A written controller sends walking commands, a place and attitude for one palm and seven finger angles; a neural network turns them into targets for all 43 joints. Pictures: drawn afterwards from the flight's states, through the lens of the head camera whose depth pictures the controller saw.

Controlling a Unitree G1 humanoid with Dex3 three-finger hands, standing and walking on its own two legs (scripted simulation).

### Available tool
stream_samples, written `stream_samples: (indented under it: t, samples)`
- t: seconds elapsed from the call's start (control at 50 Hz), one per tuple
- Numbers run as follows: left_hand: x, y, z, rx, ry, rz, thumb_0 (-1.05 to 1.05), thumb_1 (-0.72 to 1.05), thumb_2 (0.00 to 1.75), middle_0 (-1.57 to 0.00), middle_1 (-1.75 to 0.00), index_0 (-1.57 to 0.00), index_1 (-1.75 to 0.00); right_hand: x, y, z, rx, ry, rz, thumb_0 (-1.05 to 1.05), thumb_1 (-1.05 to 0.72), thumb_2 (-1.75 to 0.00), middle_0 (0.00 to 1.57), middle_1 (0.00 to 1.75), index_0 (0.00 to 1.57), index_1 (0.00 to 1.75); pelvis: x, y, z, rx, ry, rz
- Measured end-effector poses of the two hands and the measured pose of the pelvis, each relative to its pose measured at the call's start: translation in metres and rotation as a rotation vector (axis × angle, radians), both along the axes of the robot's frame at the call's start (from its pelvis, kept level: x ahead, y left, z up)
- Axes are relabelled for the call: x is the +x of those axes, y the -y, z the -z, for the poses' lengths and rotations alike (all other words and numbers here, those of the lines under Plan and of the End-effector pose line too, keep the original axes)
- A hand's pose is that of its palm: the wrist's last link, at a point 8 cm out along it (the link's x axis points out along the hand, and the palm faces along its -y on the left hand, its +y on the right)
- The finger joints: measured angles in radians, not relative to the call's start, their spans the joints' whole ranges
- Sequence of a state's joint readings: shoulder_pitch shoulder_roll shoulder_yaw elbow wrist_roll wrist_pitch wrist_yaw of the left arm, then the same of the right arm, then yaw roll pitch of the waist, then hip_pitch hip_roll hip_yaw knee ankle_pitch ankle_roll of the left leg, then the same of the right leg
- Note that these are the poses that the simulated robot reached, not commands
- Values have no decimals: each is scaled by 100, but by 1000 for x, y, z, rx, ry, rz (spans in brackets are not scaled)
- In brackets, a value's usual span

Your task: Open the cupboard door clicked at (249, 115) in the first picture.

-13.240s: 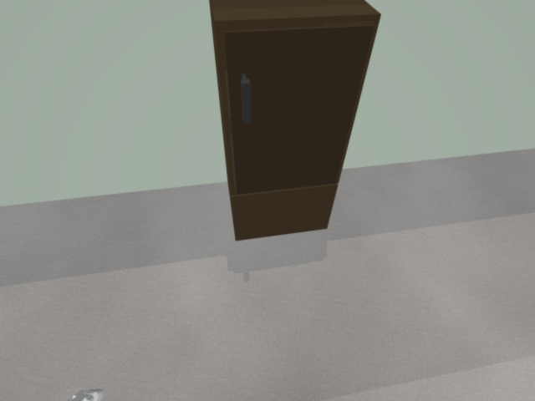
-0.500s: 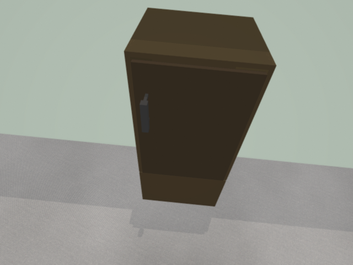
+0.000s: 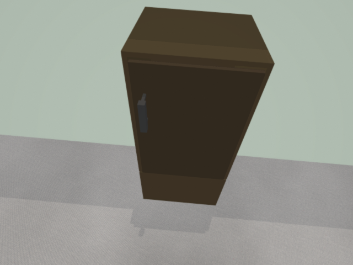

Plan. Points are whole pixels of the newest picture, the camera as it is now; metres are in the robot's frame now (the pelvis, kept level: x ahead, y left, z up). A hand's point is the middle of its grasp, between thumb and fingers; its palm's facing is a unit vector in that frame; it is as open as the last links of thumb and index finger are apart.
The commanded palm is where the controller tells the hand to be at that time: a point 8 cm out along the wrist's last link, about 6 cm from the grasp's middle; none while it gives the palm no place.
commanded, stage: raise the hand with hooked fingers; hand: left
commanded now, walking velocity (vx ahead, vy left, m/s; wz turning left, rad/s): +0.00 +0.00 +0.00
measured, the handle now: (144, 113) +0.58 +0.15 -0.01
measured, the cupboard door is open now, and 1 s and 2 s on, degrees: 0 0 0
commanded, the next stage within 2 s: none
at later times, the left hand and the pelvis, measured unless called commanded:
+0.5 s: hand (122, 237) +0.20 +0.14 -0.06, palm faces -0.05 -1.00 +0.03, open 8.4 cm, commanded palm +0.15 +0.22 -0.06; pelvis +0.00 -0.03 -0.09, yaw -1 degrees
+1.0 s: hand (96, 220) +0.22 +0.20 -0.03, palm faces +0.01 -1.00 -0.05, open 11.5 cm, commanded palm +0.19 +0.26 -0.03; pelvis +0.00 -0.02 -0.09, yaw -1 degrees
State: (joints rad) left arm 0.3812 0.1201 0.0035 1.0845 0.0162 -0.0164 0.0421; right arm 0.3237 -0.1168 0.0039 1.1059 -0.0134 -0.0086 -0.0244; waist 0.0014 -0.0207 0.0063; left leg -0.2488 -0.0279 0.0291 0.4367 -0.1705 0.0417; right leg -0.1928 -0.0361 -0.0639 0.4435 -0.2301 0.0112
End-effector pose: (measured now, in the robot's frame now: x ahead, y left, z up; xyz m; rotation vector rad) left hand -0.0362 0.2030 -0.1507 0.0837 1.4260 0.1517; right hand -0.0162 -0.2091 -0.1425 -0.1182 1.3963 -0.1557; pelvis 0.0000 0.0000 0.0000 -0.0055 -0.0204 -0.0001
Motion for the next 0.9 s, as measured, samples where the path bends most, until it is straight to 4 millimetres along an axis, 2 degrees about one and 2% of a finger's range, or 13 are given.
stream_samples:
  t: [0.12,0.14,0.2,0.24,0.32,0.38,0.46,0.52,0.58,0.64,0.7,0.8,0.9]
  samples:
    - [4,4,1,2,3,9,0,91,90,-20,-30,-20,-30,1,2,1,2,-6,-3,1,-92,-90,20,30,20,30,2,2,1,-5,0,2]
    - [15,3,-4,-1,49,-28,0,91,90,-20,-30,-20,-30,4,5,0,-8,19,-6,2,-92,-90,20,30,20,30,1,2,2,-7,4,0]
    - [66,-25,-44,141,357,-71,5,97,89,-20,-31,-21,-31,26,22,-7,-67,230,10,3,-94,-89,20,30,20,30,2,4,7,6,-4,2]
    - [107,-34,-77,181,596,-73,6,96,88,-20,-32,-20,-32,50,34,-12,-96,377,9,3,-94,-89,20,30,20,30,1,5,12,4,-13,-12]
    - [188,-23,-128,136,1072,14,5,89,86,-20,-35,-20,-36,107,57,-21,-144,630,-49,3,-93,-90,20,30,20,30,-5,7,30,0,-82,-20]
    - [223,-2,-136,-6,1353,88,3,81,84,-20,-39,-20,-39,150,70,-28,-169,774,-94,2,-92,-90,20,30,20,30,-8,13,51,7,-158,3]
    - [225,12,-111,-133,1455,197,1,70,80,-21,-44,-21,-45,199,78,-35,-186,899,-141,2,-91,-90,20,30,20,30,-7,23,80,12,-214,21]
    - [207,5,-85,-140,1351,151,1,62,77,-22,-49,-22,-49,228,75,-36,-184,937,-165,2,-91,-90,20,30,20,30,-3,28,93,7,-231,18]
    - [185,-11,-77,-63,1273,83,1,55,74,-23,-53,-23,-53,246,65,-30,-166,932,-191,2,-91,-90,20,30,20,30,2,32,98,-10,-243,6]
    - [176,-24,-90,21,1314,77,1,47,71,-23,-57,-23,-58,252,52,-15,-134,894,-228,1,-91,-90,20,30,20,30,4,34,101,-32,-259,-10]
    - [184,-29,-105,37,1397,125,1,40,68,-23,-62,-23,-62,246,39,6,-93,839,-252,1,-91,-90,20,30,20,30,3,34,104,-49,-276,-21]
    - [217,-31,-105,-54,1383,212,1,28,64,-24,-69,-24,-70,217,29,34,-42,733,-201,1,-90,-90,20,30,20,30,0,32,105,-51,-296,-13]
    - [235,-40,-108,-79,1323,190,0,16,59,-25,-77,-25,-77,182,35,36,-58,653,-108,2,-90,-89,21,30,20,30,2,26,95,-37,-293,4]
